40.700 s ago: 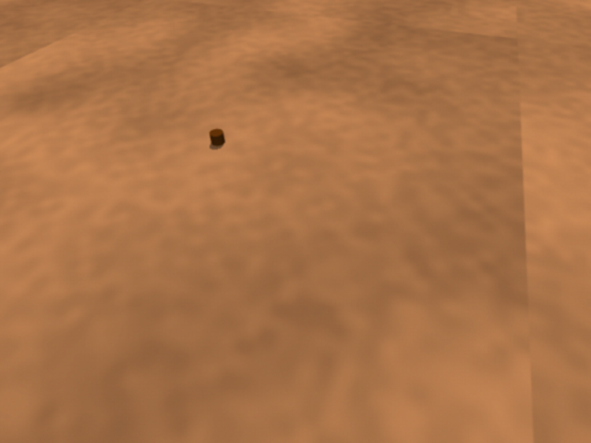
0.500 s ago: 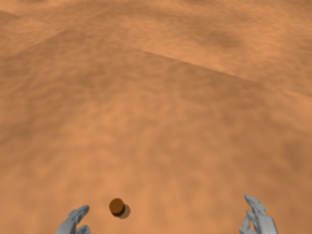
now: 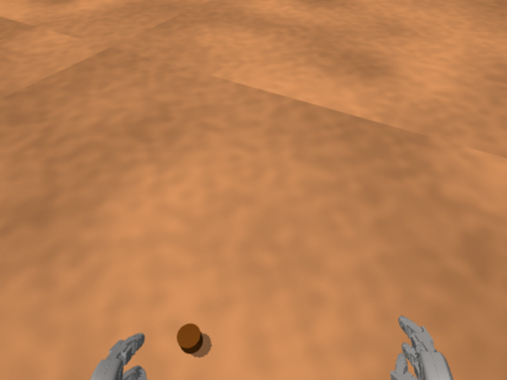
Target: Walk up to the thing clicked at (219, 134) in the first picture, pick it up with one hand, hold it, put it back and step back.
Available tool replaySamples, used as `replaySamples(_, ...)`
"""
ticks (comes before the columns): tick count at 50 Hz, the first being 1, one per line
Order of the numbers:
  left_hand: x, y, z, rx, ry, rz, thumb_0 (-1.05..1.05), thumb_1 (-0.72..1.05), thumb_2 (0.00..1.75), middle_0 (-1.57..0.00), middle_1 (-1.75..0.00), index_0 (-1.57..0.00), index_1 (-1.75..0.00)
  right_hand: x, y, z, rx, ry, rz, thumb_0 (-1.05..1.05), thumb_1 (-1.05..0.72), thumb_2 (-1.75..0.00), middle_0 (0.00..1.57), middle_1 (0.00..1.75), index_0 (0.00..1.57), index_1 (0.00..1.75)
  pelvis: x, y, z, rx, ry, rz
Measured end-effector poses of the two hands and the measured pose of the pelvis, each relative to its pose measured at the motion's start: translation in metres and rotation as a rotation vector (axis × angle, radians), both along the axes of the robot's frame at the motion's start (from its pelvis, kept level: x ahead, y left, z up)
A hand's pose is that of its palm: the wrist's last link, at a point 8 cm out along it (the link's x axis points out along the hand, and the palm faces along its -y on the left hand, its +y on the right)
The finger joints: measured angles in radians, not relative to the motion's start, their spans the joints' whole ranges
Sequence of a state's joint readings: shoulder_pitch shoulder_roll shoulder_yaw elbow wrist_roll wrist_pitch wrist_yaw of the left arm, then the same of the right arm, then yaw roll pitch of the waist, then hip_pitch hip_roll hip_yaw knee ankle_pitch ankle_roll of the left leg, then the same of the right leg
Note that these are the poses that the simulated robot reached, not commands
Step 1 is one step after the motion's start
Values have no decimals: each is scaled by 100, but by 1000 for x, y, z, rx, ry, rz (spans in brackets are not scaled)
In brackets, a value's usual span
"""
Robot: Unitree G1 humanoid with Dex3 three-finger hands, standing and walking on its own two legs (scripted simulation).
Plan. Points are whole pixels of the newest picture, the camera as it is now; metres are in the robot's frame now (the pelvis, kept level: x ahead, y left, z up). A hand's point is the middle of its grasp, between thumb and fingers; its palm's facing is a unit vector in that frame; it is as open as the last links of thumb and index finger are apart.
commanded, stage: home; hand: left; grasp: from above
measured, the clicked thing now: (190, 338) +0.43 +0.25 -0.68
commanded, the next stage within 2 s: stand in 0.48 s
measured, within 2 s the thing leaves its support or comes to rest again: neither
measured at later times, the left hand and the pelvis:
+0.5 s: hand out of the picture +0.16 +0.18 -0.05, palm faces +0.04 -0.98 -0.20, open 7.4 cm; pelvis +0.00 +0.00 +0.00, yaw +0 degrees
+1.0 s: hand out of the picture +0.08 +0.24 -0.10, palm faces +0.04 -0.94 -0.33, open 7.4 cm; pelvis -0.01 +0.01 +0.05, yaw +0 degrees
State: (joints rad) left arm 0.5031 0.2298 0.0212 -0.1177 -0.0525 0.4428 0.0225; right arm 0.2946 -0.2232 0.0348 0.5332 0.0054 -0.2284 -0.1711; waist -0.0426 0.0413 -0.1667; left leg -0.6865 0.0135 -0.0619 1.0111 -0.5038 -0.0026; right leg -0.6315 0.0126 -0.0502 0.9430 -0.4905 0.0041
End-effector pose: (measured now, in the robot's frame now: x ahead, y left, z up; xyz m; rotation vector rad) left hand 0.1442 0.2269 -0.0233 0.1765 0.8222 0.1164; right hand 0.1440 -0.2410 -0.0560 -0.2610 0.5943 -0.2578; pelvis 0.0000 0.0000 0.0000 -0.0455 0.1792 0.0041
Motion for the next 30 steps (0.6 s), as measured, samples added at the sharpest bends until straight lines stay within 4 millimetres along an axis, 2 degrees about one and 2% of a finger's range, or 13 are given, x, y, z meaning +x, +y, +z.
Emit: replaySamples(30, 3, 0, -2, 26, -13, -16, 1, 91, 89, -20, -30, -20, -30, 0, -2, -3, -11, 33, 18, 1, -90, -90, 20, 30, 20, 30, -1, -1, 1, 4, -14, -1)
